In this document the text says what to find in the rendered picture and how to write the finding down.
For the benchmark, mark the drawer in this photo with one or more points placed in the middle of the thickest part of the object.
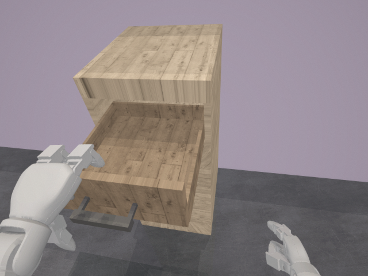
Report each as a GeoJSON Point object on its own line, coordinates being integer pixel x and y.
{"type": "Point", "coordinates": [152, 154]}

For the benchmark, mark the robot right forearm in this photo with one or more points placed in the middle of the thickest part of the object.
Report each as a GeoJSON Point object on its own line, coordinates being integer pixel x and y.
{"type": "Point", "coordinates": [303, 269]}

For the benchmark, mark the handle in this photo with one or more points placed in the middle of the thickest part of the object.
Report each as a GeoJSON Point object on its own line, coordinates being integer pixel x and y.
{"type": "Point", "coordinates": [121, 223]}

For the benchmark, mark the robot right hand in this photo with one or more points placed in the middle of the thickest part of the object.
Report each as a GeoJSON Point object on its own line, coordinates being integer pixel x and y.
{"type": "Point", "coordinates": [281, 257]}

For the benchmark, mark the robot left forearm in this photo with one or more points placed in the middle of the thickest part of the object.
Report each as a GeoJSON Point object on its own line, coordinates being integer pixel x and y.
{"type": "Point", "coordinates": [22, 242]}

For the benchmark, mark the robot left hand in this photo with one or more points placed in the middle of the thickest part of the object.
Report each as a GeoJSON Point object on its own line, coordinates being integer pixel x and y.
{"type": "Point", "coordinates": [46, 187]}

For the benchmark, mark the cabinet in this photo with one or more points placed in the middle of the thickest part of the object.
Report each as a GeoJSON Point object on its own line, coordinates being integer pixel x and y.
{"type": "Point", "coordinates": [167, 64]}

